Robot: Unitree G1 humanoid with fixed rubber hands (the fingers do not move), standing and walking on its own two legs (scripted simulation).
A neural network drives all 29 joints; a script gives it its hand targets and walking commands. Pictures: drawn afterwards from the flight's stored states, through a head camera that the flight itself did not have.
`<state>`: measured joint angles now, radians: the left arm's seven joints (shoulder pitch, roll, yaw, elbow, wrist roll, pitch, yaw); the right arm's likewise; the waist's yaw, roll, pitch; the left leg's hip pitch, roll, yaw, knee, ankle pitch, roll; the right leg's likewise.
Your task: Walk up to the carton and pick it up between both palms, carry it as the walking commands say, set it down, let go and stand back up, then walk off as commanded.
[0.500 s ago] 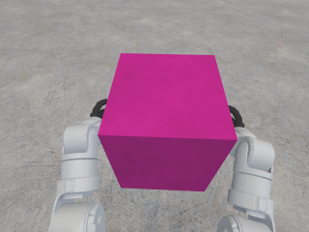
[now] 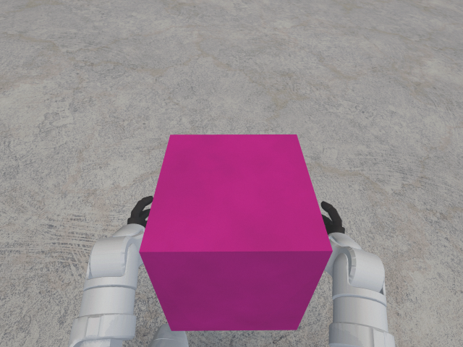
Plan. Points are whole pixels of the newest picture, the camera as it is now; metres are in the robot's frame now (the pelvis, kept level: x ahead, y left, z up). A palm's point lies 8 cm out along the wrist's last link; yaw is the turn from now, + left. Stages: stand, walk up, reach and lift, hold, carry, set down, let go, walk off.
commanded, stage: carry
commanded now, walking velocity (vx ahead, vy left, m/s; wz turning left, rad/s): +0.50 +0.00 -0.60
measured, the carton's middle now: (233, 232) +0.32 +0.04 -0.02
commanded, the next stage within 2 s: none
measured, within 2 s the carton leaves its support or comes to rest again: neither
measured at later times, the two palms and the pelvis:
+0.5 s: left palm (237, 59) +0.67 +0.10 +0.15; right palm (384, 100) +0.60 -0.23 +0.15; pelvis +0.39 -0.03 +0.08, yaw -14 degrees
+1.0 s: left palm (282, 17) +0.93 -0.01 +0.16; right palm (398, 45) +0.90 -0.34 +0.16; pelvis +0.63 -0.13 +0.09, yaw -8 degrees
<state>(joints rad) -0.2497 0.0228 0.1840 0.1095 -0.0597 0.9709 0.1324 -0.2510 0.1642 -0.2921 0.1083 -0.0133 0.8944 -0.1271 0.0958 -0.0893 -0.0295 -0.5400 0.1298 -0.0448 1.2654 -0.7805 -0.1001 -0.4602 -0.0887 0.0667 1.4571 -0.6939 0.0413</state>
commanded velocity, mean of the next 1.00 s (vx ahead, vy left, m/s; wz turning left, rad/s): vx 0.14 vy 0.00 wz -0.17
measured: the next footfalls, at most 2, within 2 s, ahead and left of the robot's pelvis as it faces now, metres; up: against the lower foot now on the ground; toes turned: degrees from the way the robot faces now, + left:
right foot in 0.14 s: +0.09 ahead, -0.10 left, +0.00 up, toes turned -6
left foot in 0.40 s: +0.43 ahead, +0.08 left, +0.00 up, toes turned -4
